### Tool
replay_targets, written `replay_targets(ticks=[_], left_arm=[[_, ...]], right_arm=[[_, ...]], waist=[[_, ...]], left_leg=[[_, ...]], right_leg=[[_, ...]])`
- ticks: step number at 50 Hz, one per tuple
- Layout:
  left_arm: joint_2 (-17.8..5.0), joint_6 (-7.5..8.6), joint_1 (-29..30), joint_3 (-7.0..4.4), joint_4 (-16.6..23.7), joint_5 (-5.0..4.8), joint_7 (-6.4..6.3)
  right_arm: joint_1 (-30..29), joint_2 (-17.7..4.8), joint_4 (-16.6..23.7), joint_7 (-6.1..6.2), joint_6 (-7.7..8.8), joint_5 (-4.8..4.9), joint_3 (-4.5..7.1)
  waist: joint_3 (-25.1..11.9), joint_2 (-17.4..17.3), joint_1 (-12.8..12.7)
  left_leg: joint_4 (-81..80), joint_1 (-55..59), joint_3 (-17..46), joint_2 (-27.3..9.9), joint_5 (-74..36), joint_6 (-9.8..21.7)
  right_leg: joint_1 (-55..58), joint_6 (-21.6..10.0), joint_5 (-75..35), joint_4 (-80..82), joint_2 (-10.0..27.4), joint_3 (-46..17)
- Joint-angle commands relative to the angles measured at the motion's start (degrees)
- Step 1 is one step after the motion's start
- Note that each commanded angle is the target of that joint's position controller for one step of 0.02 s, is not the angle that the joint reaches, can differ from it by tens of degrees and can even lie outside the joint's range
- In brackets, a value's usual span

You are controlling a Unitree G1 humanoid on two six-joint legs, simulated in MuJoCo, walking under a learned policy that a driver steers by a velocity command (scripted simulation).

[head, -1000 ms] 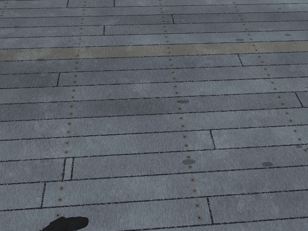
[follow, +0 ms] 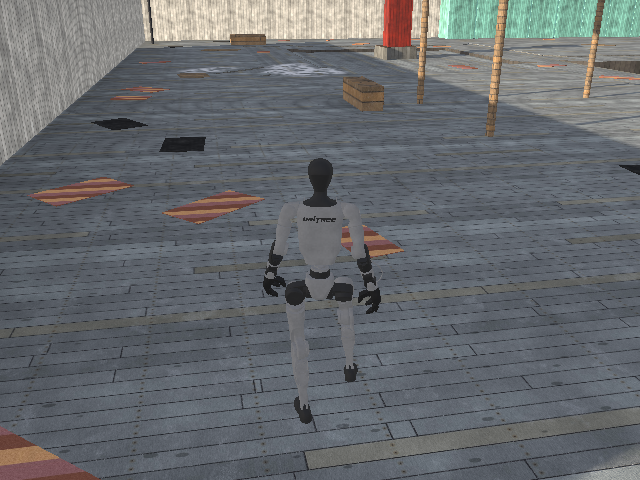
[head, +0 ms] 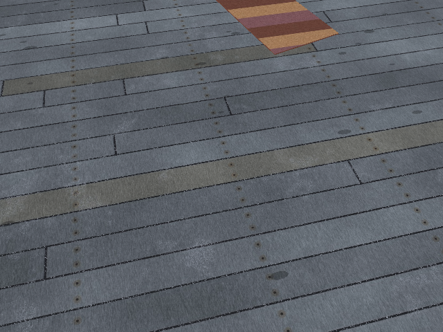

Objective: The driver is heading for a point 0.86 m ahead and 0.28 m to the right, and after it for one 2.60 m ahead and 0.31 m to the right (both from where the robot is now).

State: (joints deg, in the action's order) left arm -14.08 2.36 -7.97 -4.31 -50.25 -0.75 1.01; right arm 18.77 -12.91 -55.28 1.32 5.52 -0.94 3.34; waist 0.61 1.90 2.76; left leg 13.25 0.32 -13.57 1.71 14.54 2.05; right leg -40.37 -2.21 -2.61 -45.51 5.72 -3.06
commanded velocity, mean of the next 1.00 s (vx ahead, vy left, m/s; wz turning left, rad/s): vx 0.28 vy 0.00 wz -0.56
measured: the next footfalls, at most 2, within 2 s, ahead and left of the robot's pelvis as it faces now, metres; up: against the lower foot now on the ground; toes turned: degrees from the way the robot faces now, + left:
right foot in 0.14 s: +0.24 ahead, -0.11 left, +0.00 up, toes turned -7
left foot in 0.68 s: +0.30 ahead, +0.08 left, +0.00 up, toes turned -27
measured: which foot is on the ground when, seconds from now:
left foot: down 0.00-0.16, up 0.18-0.66, down 0.68-1.00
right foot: up 0.00-0.12, down 0.14-0.66, up 0.68-1.00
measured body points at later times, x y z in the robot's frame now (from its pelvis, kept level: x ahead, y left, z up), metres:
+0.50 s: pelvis +0.15 -0.03 -0.01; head +0.18 -0.07 +0.44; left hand +0.36 +0.20 -0.10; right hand +0.23 -0.34 -0.12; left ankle +0.26 +0.14 -0.69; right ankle +0.20 -0.11 -0.74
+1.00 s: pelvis +0.29 -0.06 +0.00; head +0.32 -0.05 +0.45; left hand +0.59 +0.04 -0.10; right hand +0.13 -0.29 -0.11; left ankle +0.27 +0.10 -0.74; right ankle +0.31 -0.28 -0.67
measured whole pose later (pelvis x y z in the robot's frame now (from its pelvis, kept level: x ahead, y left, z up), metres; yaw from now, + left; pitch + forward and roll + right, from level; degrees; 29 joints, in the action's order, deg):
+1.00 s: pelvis +0.29 -0.06 +0.00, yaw -35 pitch +2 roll +0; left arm -16.5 1.1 -9.5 -4.8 -37.1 -1.2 1.7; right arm 23.3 -14.3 -47.2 0.8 4.8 -0.4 3.7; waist -0.9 2.5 5.0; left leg 15.4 0.3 -7.2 -2.6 17.7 -1.4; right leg -41.9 0.8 2.9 -51.3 3.3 -4.4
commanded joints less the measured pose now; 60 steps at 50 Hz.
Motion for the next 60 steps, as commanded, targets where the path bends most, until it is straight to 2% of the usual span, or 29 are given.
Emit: replay_targets(ticks=[1, 4, 6, 7, 8, 9, 10, 11, 12, 14, 16, 19, 22, 29, 32, 33, 34, 35, 36, 37, 39, 46, 52, 54, 56, 57, 58, 59, 60], left_arm=[[-0.51, 0.53, 6.47, 0.4, 6.19, 0.58, 1.34], [-2.88, 0.04, 4.11, -0.54, 7.92, 0.41, 2.25], [-6.57, 0.17, -4.29, -2.25, 6.79, 0.12, 2.41], [-9.71, 0.45, -10.51, -3.72, 5.44, 0.22, 1.62], [-15.39, 0.29, -12.0, -4.84, 5.55, 0.72, 0.09], [-18.95, 0.53, -8.79, -4.91, 8.49, 2.27, 0.06], [-14.69, 0.14, -9.57, -3.92, 9.69, 1.82, 0.4], [-11.8, 0.26, -5.27, -3.1, 10.66, 0.97, 0.41], [-9.73, 0.07, -1.65, -2.56, 11.04, -0.28, 0.24], [-8.07, -0.39, 0.56, -2.03, 11.74, 0.21, -0.2], [-9.42, -0.4, 0.55, -2.45, 12.24, 1.14, -0.55], [-10.85, -0.88, -1.01, -2.89, 12.77, 0.63, -1.69], [-10.48, -1.87, -0.87, -2.64, 13.85, -0.2, -2.7], [-11.16, -2.1, -3.23, -2.57, 14.61, -0.07, -2.99], [-10.2, -2.61, -1.91, -2.04, 15.33, -0.36, -2.71], [-9.0, -2.73, -1.09, -1.62, 15.84, -0.47, -2.75], [-5.54, -2.56, -1.07, -0.68, 16.35, -0.67, -2.69], [-2.85, -1.82, -1.69, -0.02, 17.66, -1.24, -2.43], [-7.39, -0.71, 1.9, -0.88, 20.17, -0.8, -1.83], [-9.94, -0.46, 1.07, -1.55, 19.09, -0.33, -1.42], [-9.26, -0.58, -2.08, -1.95, 16.61, 0.01, -0.92], [-4.8, -0.37, 3.44, -0.84, 18.56, -0.43, 0.19], [-2.07, 0.77, 10.94, 0.59, 20.86, -0.34, 2.28], [-3.67, 1.12, 9.36, -0.13, 21.0, -0.13, 2.59], [-7.66, 1.29, -4.08, -2.26, 16.75, 0.48, 2.09], [-11.18, 0.9, -10.78, -3.33, 15.1, 1.1, 0.96], [-16.85, 0.41, -14.44, -3.58, 14.69, 2.53, -0.22], [-14.22, 0.17, -16.69, -2.61, 14.6, 2.29, -0.15], [-11.53, 0.06, -13.85, -1.95, 14.24, 2.11, 0.11]], right_arm=[[-1.78, -9.76, 3.28, 1.28, -0.47, 0.71, 1.89], [-3.1, -11.92, 3.93, 1.82, -1.91, 1.96, 2.65], [-5.84, -12.93, 5.24, 2.1, -2.71, 2.67, 3.16], [-6.43, -12.53, 5.82, 1.84, -2.79, 2.81, 3.01], [-3.94, -7.61, 7.55, 1.3, -2.26, 0.02, 1.44], [3.5, -4.0, 9.14, 0.3, -1.19, -0.47, -0.01], [-1.11, -8.8, 8.87, -0.6, -0.38, 1.1, 1.07], [-5.93, -9.35, 10.75, -0.58, -0.48, 2.41, 1.25], [-7.06, -8.94, 10.09, 0.3, -1.12, 1.62, 1.4], [-7.28, -10.22, 10.72, 1.36, -3.14, 0.39, 2.27], [-6.05, -8.51, 11.15, 1.78, -4.08, 0.12, 2.11], [-7.77, -7.8, 12.22, 2.48, -4.59, -0.05, 1.93], [-10.66, -8.14, 13.62, 2.38, -4.8, 0.31, 2.02], [-14.05, -8.23, 15.68, 0.37, -1.29, 1.32, 1.95], [-9.17, -8.17, 14.6, -0.3, 0.05, 2.2, 2.45], [-5.5, -9.01, 13.35, -0.22, 0.28, 2.19, 2.97], [0.25, -12.08, 12.24, 0.14, 0.31, 1.34, 3.79], [2.61, -15.71, 12.26, 0.19, -0.12, -0.2, 4.19], [0.83, -16.34, 12.43, -0.32, 0.29, -1.08, 4.87], [-2.16, -12.7, 13.68, 0.01, 0.44, 0.18, 4.03], [-3.91, -10.06, 14.52, 0.47, 0.01, 0.94, 3.06], [1.62, -9.92, 12.54, -0.22, 0.36, 0.0, 2.46], [4.32, -12.54, 9.67, -0.69, -0.86, 2.13, 2.73], [4.75, -14.02, 8.65, -0.81, -1.42, 2.81, 3.04], [3.25, -14.14, 8.54, -0.41, -1.48, 3.38, 2.9], [3.52, -12.47, 9.6, -0.27, -0.86, 2.41, 2.24], [8.54, -5.32, 12.03, -1.19, 0.11, -0.89, -0.38], [12.13, -7.98, 8.67, -1.74, 0.64, 1.43, -0.42], [5.79, -12.03, 9.49, -1.72, 0.25, 3.72, 1.04]], waist=[[3.81, -4.85, -0.11], [0.71, -7.28, -2.33], [-3.99, -7.56, -6.98], [-7.47, -4.79, -10.32], [-12.33, 6.35, -7.9], [-22.77, 13.02, -2.32], [-26.1, 3.12, -6.78], [-18.65, 1.13, -5.93], [-12.03, -4.11, -3.89], [-8.05, -1.33, -1.46], [-8.14, 1.0, -0.62], [-9.6, 2.22, -1.5], [-9.77, 3.87, -2.58], [-6.79, 7.2, -4.86], [-4.82, 6.71, -1.35], [-4.09, 5.03, 0.64], [-6.55, -1.37, 2.21], [-6.01, -12.33, 1.13], [0.22, -16.02, 0.1], [2.54, -12.7, -0.51], [1.64, -10.04, -1.39], [3.14, -8.44, 1.62], [6.72, -8.21, 2.98], [4.23, -10.4, 0.93], [-4.22, -10.27, -6.93], [-9.78, -7.6, -9.62], [-20.74, 10.69, -6.31], [-34.15, 10.62, -8.61], [-26.98, 5.6, -9.49]], left_leg=[[-0.06, -3.02, 1.37, -16.07, -37.67, 5.34], [7.92, 1.42, 0.89, -17.39, -49.97, 4.48], [20.82, 1.72, 0.81, -16.32, -55.22, 2.67], [33.02, -1.93, 0.05, -13.04, -46.6, -0.16], [50.77, -17.89, 0.84, -8.25, -7.99, -3.54], [70.51, -36.02, 10.62, 2.92, 28.62, -6.31], [72.7, -37.64, 20.14, -0.06, 24.55, -4.86], [69.62, -40.33, 19.3, -1.91, 18.48, -3.7], [64.27, -39.91, 18.54, -4.4, 14.12, -3.96], [57.77, -33.77, 18.75, -5.99, 10.13, -3.93], [53.8, -31.35, 18.03, -4.8, 8.1, -4.46], [47.78, -33.36, 18.66, -3.73, 5.57, -5.88], [41.23, -34.86, 19.6, -3.53, 1.22, -6.5], [24.47, -27.71, 18.55, -0.67, 3.61, -4.75], [12.9, -15.49, 17.0, -0.07, 1.17, -2.2], [7.94, -7.76, 17.33, -2.24, -0.88, -0.84], [5.79, 2.65, 25.26, -12.03, 4.05, 2.17], [0.77, 6.71, 41.31, -22.15, 16.75, 6.91], [-2.12, 1.04, 51.13, -27.2, 25.81, 10.92], [-2.53, -0.15, 46.35, -24.59, 25.65, 9.95], [-2.51, 0.14, 35.53, -19.03, 15.5, 5.55], [-4.31, -3.12, 16.41, -15.64, -8.1, 5.93], [-3.02, -3.2, 11.27, -16.58, -18.26, 6.04], [2.59, -0.66, 10.49, -17.24, -35.98, 5.0], [17.19, -1.63, 7.28, -14.46, -50.99, 1.98], [28.74, -11.69, 6.12, -11.8, -40.03, -0.83], [52.24, -33.44, 7.23, -4.41, 15.39, -4.76], [64.2, -34.56, 20.27, -1.52, 28.33, -5.16], [65.42, -37.1, 21.61, -4.37, 24.47, -4.58]], right_leg=[[2.57, -0.13, -1.37, 6.0, -1.51, 5.64], [7.43, -2.19, 6.46, 8.37, -4.58, 8.23], [17.18, -4.71, 8.75, 12.59, -8.16, 9.65], [27.22, -6.7, -0.25, 20.01, -9.27, 8.0], [42.88, -10.54, -26.0, 16.11, 1.99, -7.09], [58.34, -25.82, -35.89, 17.53, 17.0, -35.87], [55.4, -23.72, -26.93, 21.48, 14.89, -32.8], [48.66, -20.26, -18.38, 23.09, 12.04, -25.37], [39.88, -16.54, -11.42, 24.92, 8.63, -20.14], [27.77, -14.2, -5.14, 27.56, 5.35, -17.23], [23.94, -13.94, -7.18, 28.01, 3.28, -15.38], [25.12, -13.06, -5.2, 27.18, 2.45, -15.88], [25.29, -11.2, 19.87, 29.45, 0.82, -19.42], [25.35, -10.48, 33.26, 30.31, 0.86, -26.35], [19.73, -9.36, 37.19, 28.29, -1.5, -27.62], [14.15, -7.43, 38.06, 25.12, -3.94, -25.95], [5.3, -3.93, 39.95, 12.37, -8.0, -19.49], [-5.81, -2.19, 36.68, -1.79, -14.93, -8.08], [-14.09, -1.88, 32.17, -9.06, -9.14, -7.62], [-14.9, -0.89, 27.22, -12.78, -6.91, -7.72], [-12.98, 0.99, 20.63, -16.83, -5.9, -5.64], [-9.57, 3.56, 6.39, -13.54, -3.13, -2.07], [1.75, 1.51, 6.67, 6.85, -3.84, 5.27], [8.74, -0.8, 9.57, 11.03, -6.24, 6.92], [27.62, -4.38, 0.68, 19.39, -9.82, 8.43], [42.97, -6.14, -14.14, 17.1, -4.95, 2.96], [67.04, -15.89, -42.65, 9.62, 14.26, -19.29], [68.07, -22.57, -38.98, 15.16, 21.75, -31.56], [60.88, -19.25, -37.09, 16.96, 17.15, -21.45]])
Keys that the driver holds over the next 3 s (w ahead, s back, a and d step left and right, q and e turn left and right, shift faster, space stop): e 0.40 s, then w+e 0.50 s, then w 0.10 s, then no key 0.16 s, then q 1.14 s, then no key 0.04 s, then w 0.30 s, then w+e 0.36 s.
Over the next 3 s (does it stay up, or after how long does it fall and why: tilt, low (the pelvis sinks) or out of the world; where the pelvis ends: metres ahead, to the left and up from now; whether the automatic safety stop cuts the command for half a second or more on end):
stays up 0.66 -0.19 -0.03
